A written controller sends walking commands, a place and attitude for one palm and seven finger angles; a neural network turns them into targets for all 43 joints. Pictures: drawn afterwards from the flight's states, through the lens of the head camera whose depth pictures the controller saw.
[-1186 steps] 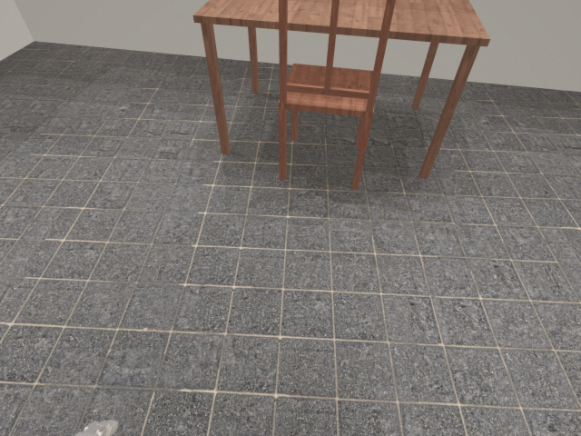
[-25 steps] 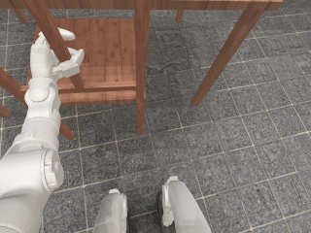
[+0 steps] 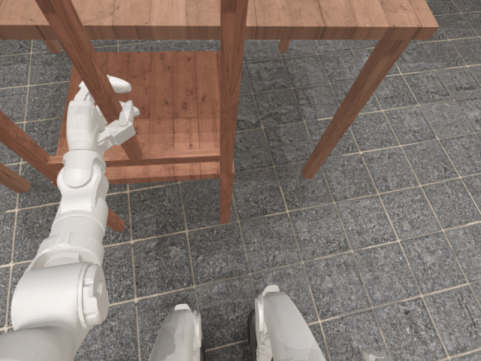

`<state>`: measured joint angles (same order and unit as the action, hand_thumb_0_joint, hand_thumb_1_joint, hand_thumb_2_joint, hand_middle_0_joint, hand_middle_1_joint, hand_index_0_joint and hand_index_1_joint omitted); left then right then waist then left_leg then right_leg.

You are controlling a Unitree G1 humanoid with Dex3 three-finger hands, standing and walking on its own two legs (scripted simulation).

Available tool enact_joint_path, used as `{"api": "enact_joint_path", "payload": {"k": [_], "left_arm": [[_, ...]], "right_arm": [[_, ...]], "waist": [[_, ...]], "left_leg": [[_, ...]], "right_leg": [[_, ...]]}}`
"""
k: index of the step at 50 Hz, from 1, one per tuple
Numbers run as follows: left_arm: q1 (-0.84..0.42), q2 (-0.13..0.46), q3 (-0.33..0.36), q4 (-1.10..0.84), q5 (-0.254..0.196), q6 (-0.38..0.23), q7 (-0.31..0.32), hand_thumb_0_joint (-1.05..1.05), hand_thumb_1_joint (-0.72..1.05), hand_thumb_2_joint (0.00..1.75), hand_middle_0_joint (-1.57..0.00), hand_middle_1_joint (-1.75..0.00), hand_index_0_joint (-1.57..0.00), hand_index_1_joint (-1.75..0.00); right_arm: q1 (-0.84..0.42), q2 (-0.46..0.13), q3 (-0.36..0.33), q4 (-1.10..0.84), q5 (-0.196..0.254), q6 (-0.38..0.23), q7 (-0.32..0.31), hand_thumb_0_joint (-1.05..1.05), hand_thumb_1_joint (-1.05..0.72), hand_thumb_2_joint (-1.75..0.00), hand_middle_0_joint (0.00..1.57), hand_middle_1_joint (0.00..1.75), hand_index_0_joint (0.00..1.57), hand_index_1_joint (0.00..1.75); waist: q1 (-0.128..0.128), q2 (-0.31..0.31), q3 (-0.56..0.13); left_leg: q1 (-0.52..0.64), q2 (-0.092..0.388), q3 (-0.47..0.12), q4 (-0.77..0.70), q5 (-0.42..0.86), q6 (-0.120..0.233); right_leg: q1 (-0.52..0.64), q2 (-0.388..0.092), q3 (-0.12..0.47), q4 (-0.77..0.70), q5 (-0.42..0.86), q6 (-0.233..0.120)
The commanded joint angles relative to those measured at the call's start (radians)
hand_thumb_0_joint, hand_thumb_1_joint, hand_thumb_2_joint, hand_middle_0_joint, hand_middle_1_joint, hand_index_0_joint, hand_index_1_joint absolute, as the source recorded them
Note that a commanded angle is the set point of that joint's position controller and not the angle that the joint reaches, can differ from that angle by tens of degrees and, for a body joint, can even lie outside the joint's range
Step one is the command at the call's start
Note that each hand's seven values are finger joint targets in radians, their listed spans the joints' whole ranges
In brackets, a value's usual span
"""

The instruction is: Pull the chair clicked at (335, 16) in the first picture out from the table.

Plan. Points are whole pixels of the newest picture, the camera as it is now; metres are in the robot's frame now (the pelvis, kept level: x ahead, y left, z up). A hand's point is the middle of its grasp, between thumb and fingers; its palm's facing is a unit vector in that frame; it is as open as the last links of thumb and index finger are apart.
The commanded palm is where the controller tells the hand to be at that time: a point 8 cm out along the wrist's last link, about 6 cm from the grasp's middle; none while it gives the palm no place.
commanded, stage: hook a spindle and tug to test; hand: left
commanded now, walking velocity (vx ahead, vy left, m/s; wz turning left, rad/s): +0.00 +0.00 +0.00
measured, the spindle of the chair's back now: (107, 101) +0.51 +0.18 +0.06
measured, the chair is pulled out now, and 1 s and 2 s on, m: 0.01 0.08 0.14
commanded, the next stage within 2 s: step backward, pulling the chair out in 0.18 s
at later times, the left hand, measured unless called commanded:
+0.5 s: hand (127, 127) +0.48 +0.15 +0.04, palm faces +0.15 -0.98 -0.10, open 5.4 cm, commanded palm +0.44 +0.20 +0.04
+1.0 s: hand (138, 157) +0.42 +0.13 +0.04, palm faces +0.06 -0.98 -0.17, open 5.4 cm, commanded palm +0.40 +0.18 +0.04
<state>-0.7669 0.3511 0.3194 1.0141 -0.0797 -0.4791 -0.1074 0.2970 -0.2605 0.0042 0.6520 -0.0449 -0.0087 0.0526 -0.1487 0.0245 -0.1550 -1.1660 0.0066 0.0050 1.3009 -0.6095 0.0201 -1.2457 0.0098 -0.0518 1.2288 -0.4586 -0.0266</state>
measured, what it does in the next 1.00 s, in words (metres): rises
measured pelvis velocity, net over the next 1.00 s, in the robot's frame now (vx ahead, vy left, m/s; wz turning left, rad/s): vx -0.03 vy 0.00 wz -0.05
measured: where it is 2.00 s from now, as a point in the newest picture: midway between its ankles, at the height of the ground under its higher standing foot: outside the picture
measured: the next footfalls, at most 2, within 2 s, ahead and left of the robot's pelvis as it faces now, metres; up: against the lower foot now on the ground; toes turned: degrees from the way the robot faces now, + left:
none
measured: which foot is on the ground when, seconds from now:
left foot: down 0.00-1.00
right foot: down 0.00-1.00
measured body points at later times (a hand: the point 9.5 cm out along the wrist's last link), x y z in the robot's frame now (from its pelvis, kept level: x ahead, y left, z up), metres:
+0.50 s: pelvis +0.00 +0.00 +0.07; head +0.15 +0.01 +0.50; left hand +0.46 +0.20 +0.05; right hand +0.05 -0.26 -0.05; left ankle -0.01 +0.10 -0.62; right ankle +0.05 -0.11 -0.62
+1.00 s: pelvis -0.03 +0.00 +0.09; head +0.10 +0.00 +0.52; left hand +0.41 +0.18 +0.06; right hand -0.03 -0.26 -0.04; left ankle -0.01 +0.10 -0.62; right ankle +0.06 -0.11 -0.62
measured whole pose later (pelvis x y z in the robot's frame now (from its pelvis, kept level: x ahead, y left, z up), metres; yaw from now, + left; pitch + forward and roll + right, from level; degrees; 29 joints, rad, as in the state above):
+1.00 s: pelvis -0.03 +0.00 +0.09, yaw -3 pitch +16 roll -1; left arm -0.70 0.31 0.21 1.17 -0.04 -0.24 0.10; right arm 0.29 -0.22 -0.01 0.75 0.03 0.08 -0.10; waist -0.15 0.02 0.00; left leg -0.70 0.03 0.05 0.77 -0.34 0.02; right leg -0.77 0.05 0.00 0.65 -0.16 -0.02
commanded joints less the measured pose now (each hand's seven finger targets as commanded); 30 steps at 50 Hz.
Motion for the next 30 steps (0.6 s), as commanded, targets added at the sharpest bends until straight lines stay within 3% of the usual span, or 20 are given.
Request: {"api": "enact_joint_path", "payload": {"k": [1, 6, 10, 13, 14, 15, 16, 17, 18, 19, 20, 22, 25, 27, 29, 30], "left_arm": [[-0.279, 0.138, -0.009, -0.219, -0.008, -0.081, -0.039, 0.00, 0.90, 0.90, -0.50, -1.45, -0.50, -1.45], [-0.208, 0.146, 0.005, -0.273, -0.019, -0.070, -0.045, 0.00, 0.90, 0.90, -0.50, -1.45, -0.50, -1.45], [-0.234, 0.105, -0.034, -0.292, -0.019, -0.067, -0.041, 0.00, 0.90, 0.90, -0.50, -1.45, -0.50, -1.45], [-0.237, 0.143, -0.003, -0.279, -0.014, -0.065, -0.036, 0.00, 0.90, 0.90, -0.50, -1.45, -0.50, -1.45], [-0.325, 0.168, 0.001, -0.305, -0.011, -0.072, -0.032, 0.00, 0.90, 0.90, -0.50, -1.45, -0.50, -1.45], [-0.526, 0.476, 0.047, -0.428, 0.101, 0.056, 0.086, 0.00, 0.90, 0.90, -0.50, -1.45, -0.50, -1.45], [-0.522, 0.376, -0.019, -0.410, 0.102, 0.130, 0.131, 0.00, 0.90, 0.90, -0.50, -1.45, -0.50, -1.45], [-0.439, 0.303, -0.068, -0.335, 0.108, 0.190, 0.159, 0.00, 0.90, 0.90, -0.50, -1.45, -0.50, -1.45], [-0.355, 0.259, -0.092, -0.267, 0.111, 0.232, 0.183, 0.00, 0.90, 0.90, -0.50, -1.45, -0.50, -1.45], [-0.318, 0.221, -0.113, -0.208, 0.103, 0.261, 0.200, 0.00, 0.90, 0.90, -0.50, -1.45, -0.50, -1.45], [-0.293, 0.198, -0.121, -0.148, 0.101, 0.280, 0.214, 0.00, 0.90, 0.90, -0.50, -1.45, -0.50, -1.45], [-0.306, 0.200, -0.127, -0.083, 0.098, 0.294, 0.238, 0.00, 0.90, 0.90, -0.50, -1.45, -0.50, -1.45], [-0.325, 0.191, -0.127, -0.075, 0.092, 0.270, 0.249, 0.00, 0.90, 0.90, -0.50, -1.45, -0.50, -1.45], [-0.313, 0.171, -0.138, -0.065, 0.090, 0.266, 0.244, 0.00, 0.90, 0.90, -0.50, -1.45, -0.50, -1.45], [-0.304, 0.149, -0.150, -0.052, 0.089, 0.265, 0.239, 0.00, 0.90, 0.90, -0.50, -1.45, -0.50, -1.45], [-0.301, 0.149, -0.149, -0.055, 0.090, 0.262, 0.237, 0.00, 0.90, 0.90, -0.50, -1.45, -0.50, -1.45]], "right_arm": [[0.154, -0.171, -0.065, -0.054, 0.006, -0.019, -0.015, 0.00, -0.90, -0.90, 0.20, 0.30, 0.20, 0.30], [0.143, -0.167, -0.069, -0.073, 0.011, -0.022, -0.015, 0.00, -0.90, -0.90, 0.20, 0.30, 0.20, 0.30], [0.134, -0.163, -0.067, -0.069, 0.014, -0.030, -0.016, 0.00, -0.90, -0.90, 0.20, 0.30, 0.20, 0.30], [0.131, -0.165, -0.067, -0.065, 0.013, -0.034, -0.018, 0.00, -0.90, -0.90, 0.20, 0.30, 0.20, 0.30], [0.137, -0.169, -0.065, -0.060, 0.011, -0.037, -0.024, 0.00, -0.90, -0.90, 0.20, 0.30, 0.20, 0.30], [0.142, -0.182, -0.079, -0.133, 0.075, 0.049, -0.054, 0.00, -0.90, -0.90, 0.20, 0.30, 0.20, 0.30], [0.163, -0.158, -0.080, -0.158, 0.085, 0.071, -0.081, 0.00, -0.90, -0.90, 0.20, 0.30, 0.20, 0.30], [0.141, -0.147, -0.072, -0.151, 0.095, 0.089, -0.097, 0.00, -0.90, -0.90, 0.20, 0.30, 0.20, 0.30], [0.144, -0.148, -0.067, -0.143, 0.098, 0.109, -0.110, 0.00, -0.90, -0.90, 0.20, 0.30, 0.20, 0.30], [0.148, -0.152, -0.064, -0.136, 0.102, 0.121, -0.123, 0.00, -0.90, -0.90, 0.20, 0.30, 0.20, 0.30], [0.149, -0.150, -0.059, -0.121, 0.102, 0.133, -0.133, 0.00, -0.90, -0.90, 0.20, 0.30, 0.20, 0.30], [0.142, -0.158, -0.051, -0.097, 0.104, 0.145, -0.141, 0.00, -0.90, -0.90, 0.20, 0.30, 0.20, 0.30], [0.148, -0.164, -0.055, -0.069, 0.096, 0.134, -0.151, 0.00, -0.90, -0.90, 0.20, 0.30, 0.20, 0.30], [0.159, -0.163, -0.060, -0.053, 0.088, 0.126, -0.150, 0.00, -0.90, -0.90, 0.20, 0.30, 0.20, 0.30], [0.165, -0.165, -0.070, -0.037, 0.086, 0.120, -0.153, 0.00, -0.90, -0.90, 0.20, 0.30, 0.20, 0.30], [0.164, -0.165, -0.072, -0.030, 0.083, 0.118, -0.154, 0.00, -0.90, -0.90, 0.20, 0.30, 0.20, 0.30]], "waist": [[0.006, 0.060, -0.546], [0.034, 0.063, -0.583], [0.015, 0.065, -0.551], [0.020, 0.049, -0.543], [0.000, 0.054, -0.545], [0.037, 0.081, -0.717], [0.007, 0.122, -0.652], [0.008, 0.135, -0.587], [0.009, 0.084, -0.541], [-0.003, 0.025, -0.494], [-0.005, 0.004, -0.446], [-0.002, 0.006, -0.387], [0.011, 0.154, -0.422], [0.013, 0.187, -0.432], [0.007, 0.169, -0.431], [0.011, 0.189, -0.431]], "left_leg": [[0.256, -0.015, -0.037, -0.134, 0.556, -0.023], [0.271, -0.015, -0.034, -0.136, 0.585, -0.026], [0.270, -0.013, -0.038, -0.138, 0.566, -0.028], [0.224, -0.021, -0.027, -0.136, 0.500, -0.022], [0.238, -0.019, -0.031, -0.139, 0.493, -0.020], [0.499, -0.005, 0.005, -0.307, 0.417, -0.007], [0.515, -0.016, 0.006, -0.363, 0.407, 0.002], [0.505, -0.008, 0.002, -0.390, 0.415, 0.000], [0.534, 0.008, -0.027, -0.422, 0.423, -0.002], [0.532, 0.018, -0.034, -0.440, 0.440, 0.003], [0.522, 0.029, -0.033, -0.460, 0.448, 0.002], [0.511, 0.037, -0.029, -0.506, 0.441, -0.003], [0.682, 0.074, -0.053, -0.542, 0.745, -0.013], [0.766, 0.098, -0.067, -0.537, 0.923, -0.023], [0.814, 0.112, -0.074, -0.545, 1.001, -0.026], [0.836, 0.119, -0.078, -0.551, 1.035, -0.030]], "right_leg": [[0.437, 0.015, 0.036, -0.094, 0.446, -0.003], [0.473, 0.014, 0.040, -0.091, 0.471, -0.004], [0.439, 0.014, 0.035, -0.091, 0.447, -0.002], [0.465, 0.013, 0.047, -0.096, 0.435, -0.001], [0.453, 0.012, 0.046, -0.096, 0.430, -0.001], [0.772, -0.058, 0.154, -0.296, 0.432, -0.005], [0.810, -0.056, 0.129, -0.351, 0.515, 0.000], [0.778, -0.063, 0.116, -0.363, 0.527, 0.004], [0.753, -0.061, 0.097, -0.380, 0.508, 0.009], [0.756, -0.058, 0.094, -0.407, 0.535, 0.018], [0.776, -0.068, 0.092, -0.423, 0.574, 0.024], [0.827, -0.083, 0.101, -0.472, 0.617, 0.030], [0.813, -0.068, 0.087, -0.510, 0.720, 0.035], [0.791, -0.051, 0.085, -0.537, 0.745, 0.040], [0.775, -0.035, 0.081, -0.565, 0.739, 0.043], [0.765, -0.031, 0.079, -0.569, 0.724, 0.042]]}}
